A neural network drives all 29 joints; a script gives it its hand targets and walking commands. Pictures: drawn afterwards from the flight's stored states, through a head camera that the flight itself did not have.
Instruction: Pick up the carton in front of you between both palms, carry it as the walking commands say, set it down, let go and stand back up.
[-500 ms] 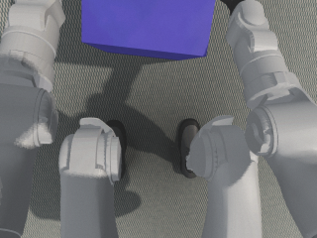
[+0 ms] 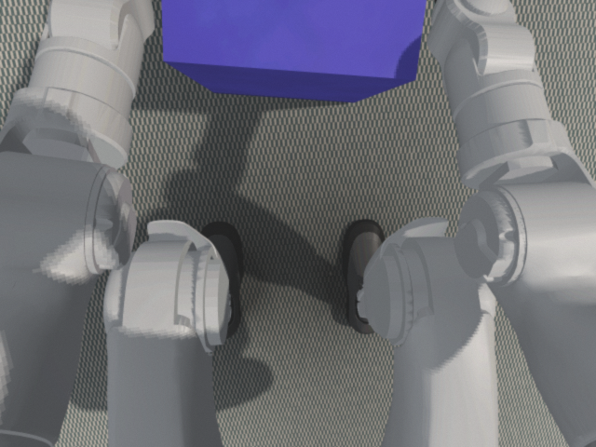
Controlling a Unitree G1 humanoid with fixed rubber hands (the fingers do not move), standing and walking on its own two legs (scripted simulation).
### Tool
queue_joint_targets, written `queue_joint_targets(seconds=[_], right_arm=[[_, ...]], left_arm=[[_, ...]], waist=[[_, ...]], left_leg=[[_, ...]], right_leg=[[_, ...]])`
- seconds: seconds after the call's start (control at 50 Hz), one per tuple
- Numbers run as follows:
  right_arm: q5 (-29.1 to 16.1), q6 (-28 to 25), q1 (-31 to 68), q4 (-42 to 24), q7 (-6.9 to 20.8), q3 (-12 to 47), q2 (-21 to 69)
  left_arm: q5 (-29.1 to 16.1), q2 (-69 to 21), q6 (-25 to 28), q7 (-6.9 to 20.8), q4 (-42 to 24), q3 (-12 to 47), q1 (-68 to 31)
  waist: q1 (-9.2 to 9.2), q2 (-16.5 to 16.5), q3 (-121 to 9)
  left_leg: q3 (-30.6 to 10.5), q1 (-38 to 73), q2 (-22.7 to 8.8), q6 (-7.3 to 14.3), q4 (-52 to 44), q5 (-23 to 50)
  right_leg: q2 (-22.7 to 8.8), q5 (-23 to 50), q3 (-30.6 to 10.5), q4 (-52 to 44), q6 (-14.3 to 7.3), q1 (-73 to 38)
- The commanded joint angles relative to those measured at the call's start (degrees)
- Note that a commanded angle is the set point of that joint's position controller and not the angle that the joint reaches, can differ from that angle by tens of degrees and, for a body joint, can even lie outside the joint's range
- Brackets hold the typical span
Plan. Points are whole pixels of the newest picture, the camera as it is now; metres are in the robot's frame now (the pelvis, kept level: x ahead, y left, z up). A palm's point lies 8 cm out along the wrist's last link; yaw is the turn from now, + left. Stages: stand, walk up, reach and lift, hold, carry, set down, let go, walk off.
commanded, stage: reach and lift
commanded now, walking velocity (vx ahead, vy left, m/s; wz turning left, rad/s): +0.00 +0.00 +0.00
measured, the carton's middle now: out of the picture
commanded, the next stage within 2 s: none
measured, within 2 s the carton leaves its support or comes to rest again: neither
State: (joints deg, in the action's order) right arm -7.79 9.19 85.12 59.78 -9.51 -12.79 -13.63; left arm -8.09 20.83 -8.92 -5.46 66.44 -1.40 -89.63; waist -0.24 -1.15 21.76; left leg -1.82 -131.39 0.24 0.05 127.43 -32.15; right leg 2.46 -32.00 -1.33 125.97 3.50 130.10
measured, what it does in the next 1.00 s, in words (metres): rises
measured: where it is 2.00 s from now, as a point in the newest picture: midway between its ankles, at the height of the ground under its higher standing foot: (294, 297)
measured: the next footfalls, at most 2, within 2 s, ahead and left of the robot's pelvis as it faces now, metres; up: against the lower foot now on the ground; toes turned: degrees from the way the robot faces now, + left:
none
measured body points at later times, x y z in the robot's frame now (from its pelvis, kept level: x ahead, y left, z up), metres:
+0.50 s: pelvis +0.00 -0.01 +0.10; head +0.27 +0.02 +0.46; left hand +0.52 +0.18 +0.03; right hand +0.52 -0.13 +0.03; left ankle +0.11 +0.12 -0.33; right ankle +0.12 -0.13 -0.33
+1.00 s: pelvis +0.04 -0.01 +0.23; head +0.23 +0.02 +0.64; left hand +0.47 +0.17 +0.18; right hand +0.49 -0.13 +0.19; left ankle +0.11 +0.12 -0.33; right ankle +0.12 -0.13 -0.33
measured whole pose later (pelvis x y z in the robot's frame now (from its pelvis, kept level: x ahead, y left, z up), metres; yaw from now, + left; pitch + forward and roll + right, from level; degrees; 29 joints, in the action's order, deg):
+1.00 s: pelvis +0.04 -0.01 +0.23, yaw +4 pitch +37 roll -1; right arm 10.2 21.0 42.3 32.9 -4.0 -24.9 5.5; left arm 11.0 -1.9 -21.9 -1.7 36.3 -21.0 -43.4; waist -0.6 -0.4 -14.8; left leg -2.8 -92.9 2.2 -1.1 84.3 -28.2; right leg 2.6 -29.5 -2.9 84.4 1.9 91.7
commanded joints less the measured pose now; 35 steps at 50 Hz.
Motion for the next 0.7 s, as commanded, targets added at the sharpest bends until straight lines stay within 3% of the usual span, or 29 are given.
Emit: queue_joint_targets(seconds=[0.0,0.02,0.04,0.06,0.08,0.1,0.12,0.14,0.16,0.18,0.24,0.36,0.4,0.48,0.5,0.54,0.56,0.58,0.6,0.62,0.66,0.68], right_arm=[[-6.55,1.21,35.6,-24.53,15.97,21.53,64.18],[-6.49,2.32,34.27,-25.56,16.12,22.08,66.75],[-5.61,3.21,33.61,-26.44,16.36,21.67,66.78],[-4.33,4.42,29.78,-23.99,16.72,20.34,68.35],[-2.78,4.95,30.07,-24.8,16.78,20.6,68.43],[-2.18,5.44,30.7,-25.41,17.03,20.54,68.75],[-1.13,6.04,29.42,-25.15,17.24,20.16,69.07],[0.27,6.8,27.46,-24.02,17.37,19.33,69.18],[2.46,7.69,23.67,-20.52,17.63,17.0,70.14],[3.49,8.1,22.5,-18.66,17.69,15.8,70.73],[7.72,8.63,22.17,-18.45,17.69,13.17,69.23],[13.92,10.44,19.02,-16.01,18.18,6.64,70.24],[14.17,10.93,18.31,-15.14,18.86,6.22,70.77],[12.95,12.0,16.4,-16.02,20.3,9.49,73.94],[12.16,12.47,14.59,-16.32,20.41,10.76,76.05],[10.07,12.35,14.67,-20.75,21.06,13.67,77.22],[9.43,12.65,14.04,-20.73,20.95,15.63,77.19],[8.3,12.51,14.18,-23.93,20.83,17.8,78.55],[8.12,12.66,12.82,-23.61,20.78,18.86,78.37],[8.0,12.62,10.94,-24.53,20.67,19.52,77.76],[7.95,12.89,7.19,-24.58,20.69,21.2,78.4],[8.51,13.26,4.88,-23.94,20.51,20.77,78.18]], left_arm=[[-5.0,-63.7,-1.32,15.55,-26.64,13.9,-31.11],[-4.16,-65.27,-2.15,15.67,-28.74,13.77,-29.33],[-4.41,-66.65,-2.82,15.73,-31.18,14.55,-30.63],[-2.19,-66.09,-3.81,15.83,-31.53,14.17,-28.75],[-1.22,-68.94,-4.78,15.74,-30.31,13.39,-26.42],[0.26,-70.42,-5.98,15.88,-27.95,12.7,-23.76],[1.27,-71.88,-6.72,16.06,-27.49,12.12,-20.23],[1.33,-73.36,-6.8,16.27,-30.67,13.03,-22.2],[2.53,-72.82,-7.2,16.47,-29.88,11.74,-22.48],[3.94,-72.72,-7.89,16.88,-26.81,10.36,-20.12],[7.45,-74.26,-9.13,17.85,-19.51,4.79,-13.47],[12.94,-75.39,-10.62,18.75,-16.44,-1.35,-12.23],[14.02,-74.95,-11.07,18.71,-16.97,-2.33,-12.22],[14.28,-76.41,-11.74,18.55,-19.87,-0.47,-11.47],[14.55,-76.2,-11.91,18.54,-21.13,-0.42,-11.45],[13.22,-78.15,-11.93,18.68,-25.33,2.6,-9.63],[11.34,-79.97,-12.05,18.83,-26.52,5.1,-9.3],[11.2,-80.47,-12.4,18.96,-27.09,5.89,-6.45],[10.16,-81.0,-12.71,18.95,-27.95,7.92,-6.19],[8.65,-83.06,-12.67,18.99,-30.46,10.24,-6.39],[8.94,-82.71,-13.3,19.08,-28.88,10.08,-1.3],[9.14,-82.4,-13.39,19.21,-29.23,10.55,0.04]], waist=[[0.01,2.36,-101.96],[2.33,2.71,-104.34],[0.43,3.1,-106.66],[2.47,5.09,-106.55],[0.87,4.66,-103.39],[2.8,5.32,-100.31],[3.0,5.95,-99.49],[0.97,6.32,-96.31],[-0.22,5.31,-93.27],[0.52,5.5,-88.83],[-0.03,3.62,-82.98],[-2.01,3.51,-79.14],[-0.88,4.38,-80.99],[0.5,2.15,-86.6],[2.02,1.15,-87.36],[2.79,1.61,-93.49],[1.09,1.47,-94.73],[2.2,1.16,-97.17],[1.76,1.58,-96.75],[0.15,2.98,-97.97],[0.94,1.79,-96.41],[0.47,2.11,-92.66]], left_leg=[[5.1,53.37,6.55,-0.23,-10.04,31.98],[6.09,52.81,7.14,-0.14,-10.5,31.74],[5.53,54.6,7.21,-0.39,-11.14,32.36],[6.02,55.97,7.28,-0.5,-12.06,32.34],[6.16,52.97,7.39,-0.76,-13.26,29.31],[6.16,51.8,7.4,-0.5,-14.97,27.79],[6.28,50.52,7.54,-0.29,-16.12,25.32],[6.13,46.47,7.63,-0.54,-17.77,22.22],[6.0,45.7,7.74,-0.45,-18.93,20.22],[6.24,42.87,7.65,-0.35,-20.23,16.54],[5.85,35.97,8.04,-0.09,-23.43,10.59],[5.83,36.6,8.65,0.15,-30.44,3.74],[6.06,39.64,8.76,-0.07,-32.89,3.8],[5.99,46.6,8.82,0.0,-35.76,6.43],[6.48,48.08,8.82,0.24,-36.35,8.09],[6.4,51.32,8.94,0.11,-36.68,13.02],[6.27,52.26,8.92,-0.12,-36.85,14.84],[5.96,55.74,9.23,0.02,-38.11,17.07],[6.05,56.52,9.2,-0.58,-38.22,18.94],[5.86,58.03,9.28,-1.01,-38.23,20.09],[5.66,61.03,9.4,-1.08,-40.6,19.54],[5.7,59.15,9.48,-1.26,-41.74,19.16]], right_leg=[[6.39,29.13,9.05,-7.46,-1.08,-43.34],[6.72,28.52,8.36,-8.79,-1.43,-44.08],[6.66,28.51,8.99,-9.07,-1.27,-43.22],[6.76,26.75,9.06,-10.05,-1.08,-39.8],[7.01,24.44,9.21,-11.32,-1.16,-37.87],[6.96,23.05,8.44,-12.73,-1.24,-35.98],[7.23,20.76,8.17,-13.88,-1.43,-35.72],[7.17,19.11,8.18,-15.1,-1.76,-34.09],[7.24,17.35,8.3,-16.65,-1.76,-33.68],[7.39,14.07,7.71,-18.24,-2.01,-32.08],[7.15,9.98,7.22,-21.82,-2.23,-31.27],[7.38,4.09,6.94,-28.87,-2.98,-33.37],[7.17,3.89,6.91,-30.34,-3.12,-34.07],[7.52,4.82,6.14,-33.87,-2.43,-38.56],[7.71,6.38,5.87,-34.81,-1.9,-39.15],[7.66,11.05,5.55,-35.02,-1.49,-43.82],[7.76,13.16,6.19,-35.52,-1.09,-45.76],[8.03,14.56,6.43,-35.79,-0.87,-46.68],[7.87,16.17,6.19,-36.6,-0.88,-47.58],[7.99,17.47,5.95,-36.99,-1.2,-49.66],[8.1,16.01,6.0,-38.98,-1.16,-50.63],[8.03,16.54,5.57,-40.54,-1.03,-51.02]])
